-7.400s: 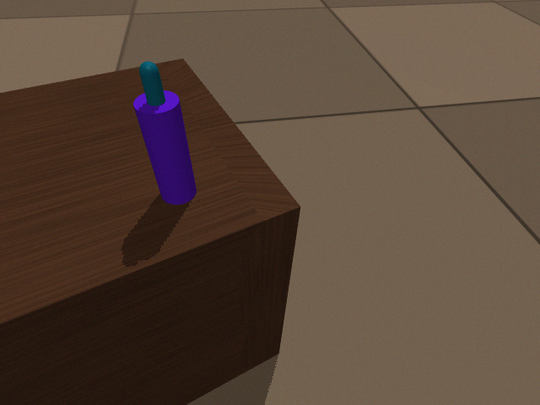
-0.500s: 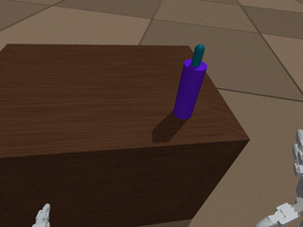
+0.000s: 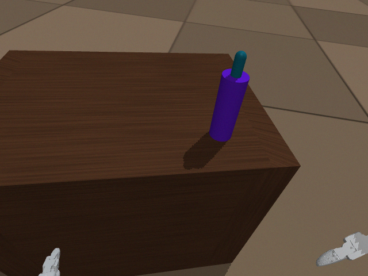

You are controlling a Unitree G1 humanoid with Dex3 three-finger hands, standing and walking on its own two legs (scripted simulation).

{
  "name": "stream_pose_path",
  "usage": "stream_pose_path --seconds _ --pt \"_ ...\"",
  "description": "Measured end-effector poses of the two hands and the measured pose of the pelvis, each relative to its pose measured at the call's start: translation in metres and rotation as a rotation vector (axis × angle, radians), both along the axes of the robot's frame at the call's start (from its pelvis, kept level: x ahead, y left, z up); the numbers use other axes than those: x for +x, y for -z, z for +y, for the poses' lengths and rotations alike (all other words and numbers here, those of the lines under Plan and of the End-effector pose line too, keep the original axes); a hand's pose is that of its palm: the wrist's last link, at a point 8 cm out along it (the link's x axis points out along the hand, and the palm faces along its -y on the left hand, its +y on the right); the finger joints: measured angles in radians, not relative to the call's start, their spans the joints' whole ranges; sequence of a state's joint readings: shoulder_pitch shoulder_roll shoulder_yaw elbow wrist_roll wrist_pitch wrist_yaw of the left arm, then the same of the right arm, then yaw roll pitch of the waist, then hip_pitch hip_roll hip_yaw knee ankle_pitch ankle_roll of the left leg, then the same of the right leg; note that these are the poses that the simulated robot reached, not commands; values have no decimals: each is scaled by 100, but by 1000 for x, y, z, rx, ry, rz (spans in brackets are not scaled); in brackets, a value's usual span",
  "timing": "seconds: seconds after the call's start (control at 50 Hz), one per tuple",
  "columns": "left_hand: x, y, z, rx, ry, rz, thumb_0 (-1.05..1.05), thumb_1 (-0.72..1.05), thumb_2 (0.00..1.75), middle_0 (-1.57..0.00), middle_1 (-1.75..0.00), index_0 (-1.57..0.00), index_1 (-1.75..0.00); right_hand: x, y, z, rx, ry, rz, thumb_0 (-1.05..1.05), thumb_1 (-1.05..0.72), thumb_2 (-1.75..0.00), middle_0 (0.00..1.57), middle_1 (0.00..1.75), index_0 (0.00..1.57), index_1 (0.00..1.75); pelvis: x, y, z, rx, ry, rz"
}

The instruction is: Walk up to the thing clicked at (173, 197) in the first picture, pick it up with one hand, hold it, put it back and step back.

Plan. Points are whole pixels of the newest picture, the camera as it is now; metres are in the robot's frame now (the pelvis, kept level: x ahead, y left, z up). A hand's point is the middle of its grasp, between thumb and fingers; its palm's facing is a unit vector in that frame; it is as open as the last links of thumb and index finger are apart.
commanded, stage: rise first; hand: right
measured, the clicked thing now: (229, 98) +0.52 -0.15 +0.15
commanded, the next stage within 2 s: go down in 0.12 s
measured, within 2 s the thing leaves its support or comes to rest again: neither
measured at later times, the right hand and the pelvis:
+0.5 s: hand (351, 195) +0.21 -0.27 +0.18, palm faces +0.43 +0.81 -0.40, open 17.6 cm; pelvis +0.01 +0.00 +0.00, yaw +0 degrees
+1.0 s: hand (334, 140) +0.32 -0.31 +0.19, palm faces +0.18 +0.96 -0.22, open 17.6 cm; pelvis +0.01 +0.00 +0.00, yaw +0 degrees
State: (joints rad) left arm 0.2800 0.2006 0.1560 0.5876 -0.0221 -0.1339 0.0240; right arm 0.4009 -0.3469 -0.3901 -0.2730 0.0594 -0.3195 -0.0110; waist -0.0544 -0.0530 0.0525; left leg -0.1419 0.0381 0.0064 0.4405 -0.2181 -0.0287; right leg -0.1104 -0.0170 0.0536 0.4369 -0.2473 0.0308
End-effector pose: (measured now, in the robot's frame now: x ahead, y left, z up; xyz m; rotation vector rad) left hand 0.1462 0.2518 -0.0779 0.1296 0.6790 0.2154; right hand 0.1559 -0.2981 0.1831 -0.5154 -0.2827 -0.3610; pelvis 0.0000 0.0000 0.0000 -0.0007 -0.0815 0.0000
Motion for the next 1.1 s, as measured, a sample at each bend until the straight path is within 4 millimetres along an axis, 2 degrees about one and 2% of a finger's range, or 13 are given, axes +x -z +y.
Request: stream_pose_path --seconds 0.34,0.48,0.68,0.84,0.96,1.1 --pt "8 2 1 2 -9 8 -1 -53 6 -5 -6 -5 -6 -2 -15 1 -51 -14 -83 -2 57 -3 6 6 6 6 5 1 0 -1 2 11" --pt "11 5 8 17 -46 31 -1 -53 4 -5 -5 -5 -5 8 -11 -9 -19 -9 -96 -2 57 -2 6 5 6 6 6 2 0 0 2 19" --pt "19 1 1 35 -45 13 -1 -53 4 -5 -4 -5 -4 45 -11 -23 46 -61 -65 -2 58 -1 6 5 6 5 8 2 0 1 4 29" --pt "20 0 -4 62 -37 -6 -1 -54 4 -5 -4 -4 -4 96 -13 -45 168 -123 30 -2 56 -1 6 4 6 5 9 2 0 1 7 46" --pt "13 3 -6 76 -27 9 -1 -54 5 -4 -4 -4 -4 130 -13 -54 251 -193 104 -2 56 -1 6 4 6 5 12 2 -3 1 -4 68" --pt "7 -1 3 114 -40 5 -1 -54 5 -5 -4 -4 -5 148 -12 -63 312 -225 140 -2 56 -1 6 4 6 5 17 2 -6 4 -17 80"
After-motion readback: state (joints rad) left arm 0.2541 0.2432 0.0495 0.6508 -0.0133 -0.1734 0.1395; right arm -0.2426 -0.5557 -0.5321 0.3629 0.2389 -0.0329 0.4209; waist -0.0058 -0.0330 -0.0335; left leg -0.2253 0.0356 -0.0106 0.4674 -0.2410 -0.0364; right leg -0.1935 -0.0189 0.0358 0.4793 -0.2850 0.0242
